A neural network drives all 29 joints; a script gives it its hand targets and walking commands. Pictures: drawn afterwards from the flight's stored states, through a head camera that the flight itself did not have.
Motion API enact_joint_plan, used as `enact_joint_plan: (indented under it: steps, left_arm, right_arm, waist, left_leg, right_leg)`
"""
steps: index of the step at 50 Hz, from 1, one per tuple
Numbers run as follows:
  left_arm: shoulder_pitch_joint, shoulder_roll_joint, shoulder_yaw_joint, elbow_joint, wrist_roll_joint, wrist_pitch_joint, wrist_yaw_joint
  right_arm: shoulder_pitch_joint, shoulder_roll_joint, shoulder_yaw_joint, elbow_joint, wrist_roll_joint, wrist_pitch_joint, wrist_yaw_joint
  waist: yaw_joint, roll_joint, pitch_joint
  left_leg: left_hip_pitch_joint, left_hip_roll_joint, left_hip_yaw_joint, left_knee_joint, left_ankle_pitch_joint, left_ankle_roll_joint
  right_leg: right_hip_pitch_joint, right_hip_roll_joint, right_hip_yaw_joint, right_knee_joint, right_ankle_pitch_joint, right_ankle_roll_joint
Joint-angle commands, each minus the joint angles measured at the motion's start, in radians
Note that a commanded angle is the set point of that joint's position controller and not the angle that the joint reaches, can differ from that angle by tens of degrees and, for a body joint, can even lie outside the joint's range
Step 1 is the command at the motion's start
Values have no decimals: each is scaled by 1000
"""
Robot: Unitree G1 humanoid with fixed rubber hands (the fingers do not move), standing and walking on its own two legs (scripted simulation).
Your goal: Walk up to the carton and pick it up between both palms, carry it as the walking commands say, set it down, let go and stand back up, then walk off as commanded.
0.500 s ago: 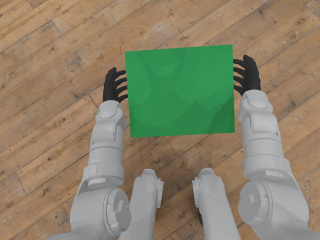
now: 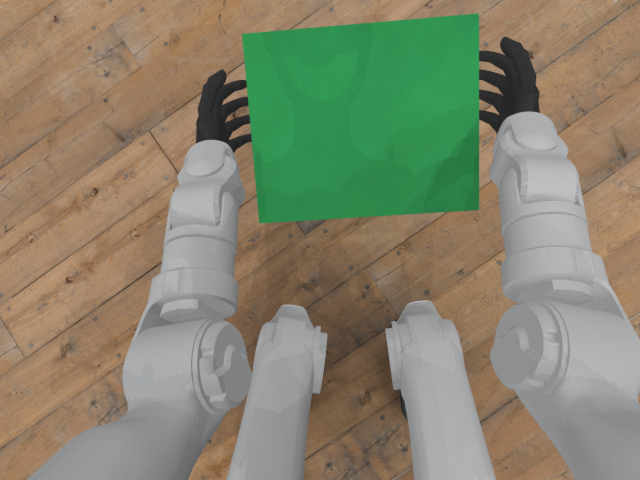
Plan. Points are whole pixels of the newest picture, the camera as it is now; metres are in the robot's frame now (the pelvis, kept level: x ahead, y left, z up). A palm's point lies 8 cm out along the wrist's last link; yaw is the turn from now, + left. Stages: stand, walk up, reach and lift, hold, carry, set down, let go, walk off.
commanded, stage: set down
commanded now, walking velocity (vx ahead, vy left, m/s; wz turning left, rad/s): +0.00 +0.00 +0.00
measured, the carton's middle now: (357, 136) +0.53 -0.03 -0.22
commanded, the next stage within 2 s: none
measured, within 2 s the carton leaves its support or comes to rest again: neither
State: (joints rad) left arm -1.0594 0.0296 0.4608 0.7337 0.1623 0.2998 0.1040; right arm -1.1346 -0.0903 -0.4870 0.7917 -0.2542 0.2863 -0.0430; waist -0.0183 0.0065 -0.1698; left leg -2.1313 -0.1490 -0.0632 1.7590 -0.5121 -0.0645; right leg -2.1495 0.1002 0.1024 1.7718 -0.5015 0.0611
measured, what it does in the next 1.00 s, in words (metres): lowers itself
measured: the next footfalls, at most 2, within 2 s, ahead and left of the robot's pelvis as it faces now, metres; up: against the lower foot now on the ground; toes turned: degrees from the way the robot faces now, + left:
none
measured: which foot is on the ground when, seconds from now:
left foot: down 0.00-1.00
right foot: down 0.00-1.00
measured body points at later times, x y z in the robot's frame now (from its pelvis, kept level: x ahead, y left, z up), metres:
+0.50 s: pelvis -0.01 -0.01 -0.06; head +0.33 -0.03 +0.23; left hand +0.52 +0.13 -0.21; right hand +0.53 -0.20 -0.20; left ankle +0.10 +0.12 -0.45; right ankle +0.10 -0.13 -0.45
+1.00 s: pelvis -0.01 +0.00 -0.09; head +0.34 -0.02 +0.20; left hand +0.54 +0.13 -0.23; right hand +0.54 -0.21 -0.22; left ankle +0.10 +0.12 -0.45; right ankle +0.10 -0.13 -0.45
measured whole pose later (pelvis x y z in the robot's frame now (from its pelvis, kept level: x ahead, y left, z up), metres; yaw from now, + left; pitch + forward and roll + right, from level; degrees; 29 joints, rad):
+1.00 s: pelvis -0.01 +0.00 -0.09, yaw -1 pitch +46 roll +2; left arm -1.26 0.13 0.37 0.86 0.05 0.22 0.14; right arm -1.32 -0.23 -0.41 0.92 -0.10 0.21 -0.05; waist -0.01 0.00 0.07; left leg -2.31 -0.14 -0.05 2.08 -0.58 -0.08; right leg -2.33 0.11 0.07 2.09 -0.56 0.06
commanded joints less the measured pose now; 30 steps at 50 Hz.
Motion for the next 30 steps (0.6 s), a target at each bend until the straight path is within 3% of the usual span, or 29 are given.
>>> enact_joint_plan:
  steps: [1, 2, 3, 4, 5, 6, 7, 8, 9, 10, 11, 12, 13, 14, 15, 16, 17, 18, 19, 20, 21, 22, 23, 24, 25, 26, 27, 29, 30]
  left_arm:
    - [-680, -878, -568, -103, -183, -75, -251]
    - [-693, -830, -573, -152, -185, -92, -240]
    - [-718, -816, -599, -197, -215, -101, -230]
    - [-694, -776, -587, -176, -197, -105, -214]
    - [-664, -758, -568, -137, -191, -105, -208]
    - [-682, -739, -584, -179, -196, -119, -205]
    - [-673, -738, -541, -92, -179, -102, -206]
    - [-640, -707, -537, -50, -173, -104, -202]
    - [-673, -739, -527, -43, -174, -97, -214]
    - [-657, -751, -505, -23, -165, -97, -219]
    - [-647, -735, -480, -10, -154, -89, -228]
    - [-665, -743, -478, -21, -174, -95, -237]
    - [-747, -783, -506, -89, -191, -100, -246]
    - [-702, -741, -495, -26, -194, -96, -240]
    - [-702, -739, -495, -31, -184, -97, -249]
    - [-738, -750, -509, -17, -209, -89, -249]
    - [-725, -731, -450, 39, -190, -89, -255]
    - [-753, -732, -482, -17, -202, -96, -256]
    - [-771, -775, -514, -26, -225, -99, -259]
    - [-832, -740, -507, -30, -226, -104, -252]
    - [-848, -721, -543, -107, -240, -118, -243]
    - [-870, -723, -545, -96, -260, -124, -243]
    - [-901, -717, -553, -102, -257, -120, -232]
    - [-882, -681, -553, -58, -242, -118, -222]
    - [-931, -682, -575, -114, -260, -124, -219]
    - [-902, -649, -557, -124, -245, -131, -209]
    - [-913, -627, -574, -88, -231, -122, -195]
    - [-878, -631, -552, -71, -235, -126, -183]
    - [-910, -660, -544, -96, -235, -127, -183]
  right_arm:
    - [-522, 862, 534, -52, 197, -51, 279]
    - [-498, 869, 547, -32, 225, -56, 283]
    - [-523, 869, 581, -62, 244, -56, 281]
    - [-541, 838, 588, -53, 260, -60, 282]
    - [-531, 836, 604, -71, 274, -60, 273]
    - [-543, 844, 631, -58, 275, -65, 267]
    - [-502, 839, 608, 16, 251, -44, 256]
    - [-480, 862, 580, 67, 250, -43, 258]
    - [-536, 822, 587, 15, 253, -50, 247]
    - [-513, 826, 563, 66, 231, -47, 244]
    - [-508, 810, 522, 50, 199, -42, 237]
    - [-525, 792, 534, 25, 196, -49, 231]
    - [-504, 812, 509, 32, 190, -48, 237]
    - [-539, 778, 535, 22, 209, -52, 223]
    - [-581, 761, 539, 12, 203, -57, 218]
    - [-567, 737, 504, 38, 196, -58, 218]
    - [-558, 750, 486, 112, 160, -46, 217]
    - [-576, 740, 498, 49, 177, -63, 212]
    - [-589, 739, 509, 51, 181, -65, 205]
    - [-589, 732, 485, 63, 185, -66, 211]
    - [-629, 763, 528, -21, 220, -73, 206]
    - [-655, 739, 541, -27, 230, -82, 203]
    - [-639, 747, 521, 9, 243, -76, 210]
    - [-664, 707, 530, 44, 267, -81, 213]
    - [-702, 689, 531, 5, 272, -89, 213]
    - [-698, 733, 571, 13, 285, -83, 223]
    - [-692, 706, 562, 25, 315, -83, 216]
    - [-744, 712, 613, 12, 337, -83, 225]
    - [-779, 730, 616, -12, 338, -82, 224]
  waist:
    - [-4, 25, -1119]
    - [35, 47, -1045]
    - [14, -1, -1171]
    - [32, 32, -1129]
    - [66, 5, -1135]
    - [64, -43, -1164]
    - [49, -38, -1023]
    - [59, -49, -972]
    - [52, -66, -1007]
    - [39, -71, -920]
    - [8, -69, -894]
    - [4, -109, -888]
    - [-28, -66, -936]
    - [-1, -63, -978]
    - [-6, -56, -956]
    - [-27, -14, -939]
    - [-26, -101, -831]
    - [-37, -68, -879]
    - [-81, -87, -886]
    - [-62, -61, -845]
    - [-51, -47, -1017]
    - [-57, -63, -978]
    - [-41, 3, -1001]
    - [-18, -4, -990]
    - [-28, 18, -1007]
    - [6, -53, -1012]
    - [30, 37, -1063]
    - [64, -17, -1042]
    - [62, -34, -1090]
  left_leg:
    - [640, -14, 122, -85, 434, -10]
    - [561, -21, 140, -65, 448, -6]
    - [645, -15, 115, -52, 486, -6]
    - [603, -9, 137, -38, 452, -5]
    - [626, -7, 143, -36, 478, -2]
    - [572, -15, 152, -10, 460, -1]
    - [491, -16, 174, -18, 363, 5]
    - [473, -7, 156, -31, 304, 12]
    - [475, -9, 159, -14, 286, 14]
    - [388, -12, 165, -10, 253, 12]
    - [391, -10, 157, -7, 252, 16]
    - [371, -12, 154, 1, 243, 15]
    - [395, -12, 160, 12, 269, 11]
    - [415, -12, 159, 21, 249, 11]
    - [347, -10, 165, 45, 248, 10]
    - [383, -15, 154, 40, 243, 10]
    - [308, -17, 152, 48, 208, 16]
    - [331, -9, 147, 52, 232, 7]
    - [306, -9, 146, 68, 219, 12]
    - [292, -10, 147, 64, 214, 6]
    - [354, -5, 163, 92, 270, 5]
    - [328, -10, 170, 117, 271, 11]
    - [381, -7, 164, 96, 259, 9]
    - [424, 4, 160, 109, 257, 8]
    - [418, 4, 152, 129, 308, 4]
    - [417, 0, 157, 133, 322, 11]
    - [512, 12, 173, 141, 302, 3]
    - [473, 9, 174, 143, 264, 18]
    - [472, 13, 167, 144, 289, 21]
  right_leg:
    - [567, 38, -182, -62, 412, -32]
    - [512, 31, -162, -61, 426, -35]
    - [589, 33, -178, -34, 460, -24]
    - [556, 28, -155, -31, 445, -28]
    - [562, 27, -156, -29, 451, -19]
    - [603, 31, -157, -14, 469, -16]
    - [609, 25, -140, -50, 401, -9]
    - [551, 28, -151, -34, 341, -8]
    - [572, 28, -146, -27, 326, -13]
    - [540, 27, -148, -39, 307, -15]
    - [526, 29, -155, -26, 303, -16]
    - [545, 29, -155, -29, 296, -17]
    - [565, 34, -153, -20, 336, -25]
    - [603, 24, -146, 2, 325, -23]
    - [596, 19, -135, 8, 346, -25]
    - [548, 17, -144, 17, 311, -34]
    - [519, 16, -148, 2, 277, -24]
    - [517, 17, -153, 20, 303, -30]
    - [566, 18, -156, 29, 322, -33]
    - [512, 18, -154, 31, 312, -40]
    - [628, 17, -147, 68, 382, -40]
    - [592, 15, -141, 56, 376, -38]
    - [584, 22, -154, 80, 351, -43]
    - [531, 15, -160, 99, 315, -36]
    - [501, 12, -164, 118, 352, -41]
    - [536, 13, -169, 114, 370, -25]
    - [520, 9, -158, 126, 320, -34]
    - [547, 10, -154, 121, 282, -28]
    - [568, 10, -164, 144, 314, -18]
